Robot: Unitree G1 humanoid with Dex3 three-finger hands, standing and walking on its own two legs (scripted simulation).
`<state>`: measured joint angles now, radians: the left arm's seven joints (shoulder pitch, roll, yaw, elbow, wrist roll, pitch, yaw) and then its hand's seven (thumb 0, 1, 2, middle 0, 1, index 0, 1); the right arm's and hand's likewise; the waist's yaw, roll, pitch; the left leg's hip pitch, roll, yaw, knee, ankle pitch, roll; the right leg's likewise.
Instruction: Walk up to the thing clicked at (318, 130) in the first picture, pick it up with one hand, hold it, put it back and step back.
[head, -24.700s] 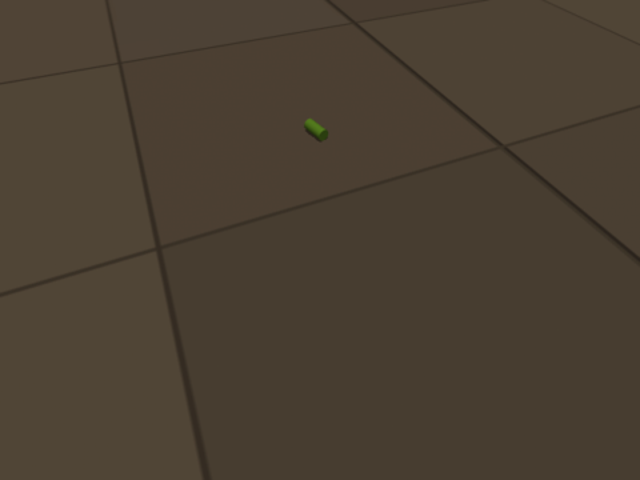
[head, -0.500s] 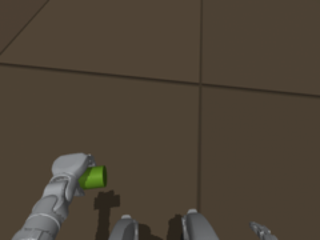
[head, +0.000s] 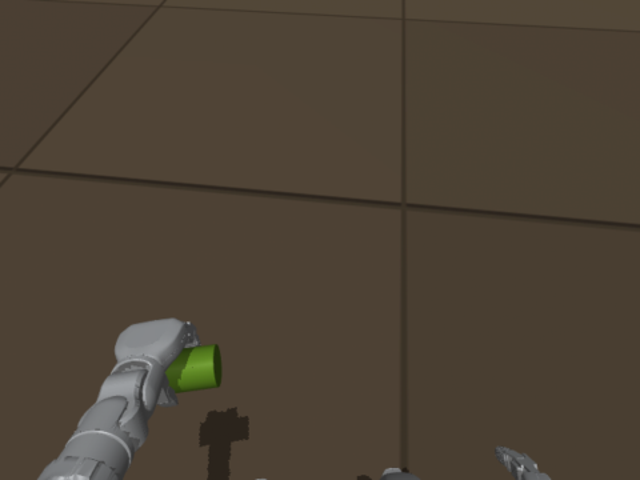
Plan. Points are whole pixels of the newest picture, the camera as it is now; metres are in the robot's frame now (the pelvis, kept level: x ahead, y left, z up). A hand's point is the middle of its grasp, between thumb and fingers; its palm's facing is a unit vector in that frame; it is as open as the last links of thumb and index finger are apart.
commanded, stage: hold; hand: left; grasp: from above
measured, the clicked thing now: (171, 371) +0.30 +0.22 -0.11
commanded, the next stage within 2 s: crouch in 1.82 s
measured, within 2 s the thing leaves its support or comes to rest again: neither
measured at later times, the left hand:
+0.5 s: hand (164, 354) +0.31 +0.22 -0.05, palm faces -0.49 -0.06 -0.87, open 8.9 cm
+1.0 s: hand (160, 357) +0.29 +0.21 -0.03, palm faces -0.49 -0.06 -0.87, open 8.9 cm
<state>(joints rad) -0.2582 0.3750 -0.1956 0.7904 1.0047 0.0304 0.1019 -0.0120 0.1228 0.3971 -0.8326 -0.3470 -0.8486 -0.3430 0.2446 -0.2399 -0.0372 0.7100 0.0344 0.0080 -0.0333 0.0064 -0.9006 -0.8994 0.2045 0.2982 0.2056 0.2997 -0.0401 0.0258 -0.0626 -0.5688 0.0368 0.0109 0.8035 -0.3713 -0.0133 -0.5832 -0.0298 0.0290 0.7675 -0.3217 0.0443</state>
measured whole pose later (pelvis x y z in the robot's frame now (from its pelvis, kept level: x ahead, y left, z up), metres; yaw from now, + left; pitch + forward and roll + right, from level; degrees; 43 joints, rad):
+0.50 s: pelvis +0.01 +0.00 +0.02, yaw +0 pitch +5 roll +0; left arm -0.25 0.37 -0.21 0.74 1.01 0.03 0.03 -0.01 0.14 0.35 -0.85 -0.29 -0.87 -0.29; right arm 0.24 -0.26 -0.05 0.70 0.04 0.03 -0.03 0.01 -0.90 -0.90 0.20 0.30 0.20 0.30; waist -0.02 0.03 -0.04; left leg -0.40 0.04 0.02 0.65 -0.33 -0.02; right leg -0.43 -0.03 0.03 0.63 -0.28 0.04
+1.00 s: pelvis +0.01 -0.01 +0.03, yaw +0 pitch +2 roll +0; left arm -0.23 0.38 -0.21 0.69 1.01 0.03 0.00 -0.01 0.14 0.35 -0.86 -0.28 -0.88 -0.28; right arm 0.21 -0.25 -0.04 0.68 0.04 0.04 -0.02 0.01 -0.90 -0.90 0.20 0.30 0.20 0.30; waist -0.01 0.04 -0.01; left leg -0.33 0.04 0.02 0.57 -0.28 -0.02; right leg -0.36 -0.03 0.03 0.56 -0.24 0.04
